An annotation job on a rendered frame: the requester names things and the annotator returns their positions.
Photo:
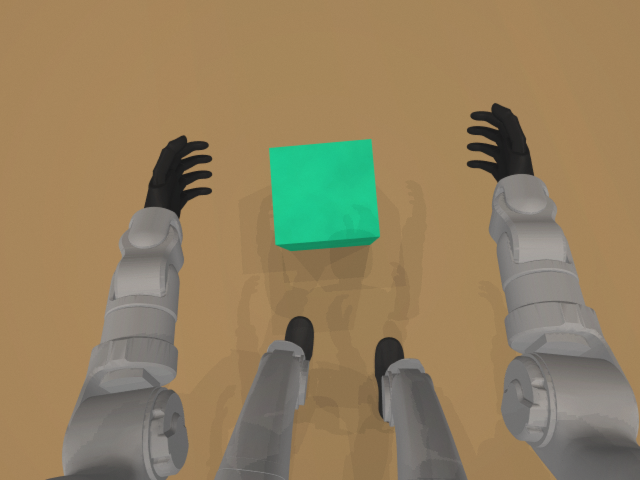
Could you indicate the right robot upper arm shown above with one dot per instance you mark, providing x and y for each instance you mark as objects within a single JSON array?
[{"x": 577, "y": 413}]

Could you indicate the left robot shin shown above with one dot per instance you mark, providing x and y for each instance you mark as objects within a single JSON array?
[{"x": 283, "y": 345}]

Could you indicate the left robot upper arm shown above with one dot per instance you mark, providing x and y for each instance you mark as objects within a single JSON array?
[{"x": 132, "y": 435}]

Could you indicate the right robot forearm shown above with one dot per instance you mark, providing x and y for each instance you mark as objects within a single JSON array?
[{"x": 546, "y": 308}]

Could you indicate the left robot forearm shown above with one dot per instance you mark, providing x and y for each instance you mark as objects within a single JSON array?
[{"x": 137, "y": 344}]

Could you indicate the robot left thigh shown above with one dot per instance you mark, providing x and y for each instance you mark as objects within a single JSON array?
[{"x": 260, "y": 445}]

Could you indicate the left robot hand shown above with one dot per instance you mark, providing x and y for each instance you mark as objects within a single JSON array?
[{"x": 167, "y": 183}]

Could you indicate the carton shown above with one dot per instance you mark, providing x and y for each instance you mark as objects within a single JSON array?
[{"x": 324, "y": 195}]

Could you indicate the right robot hand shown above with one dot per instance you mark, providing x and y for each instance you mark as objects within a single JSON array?
[{"x": 511, "y": 154}]

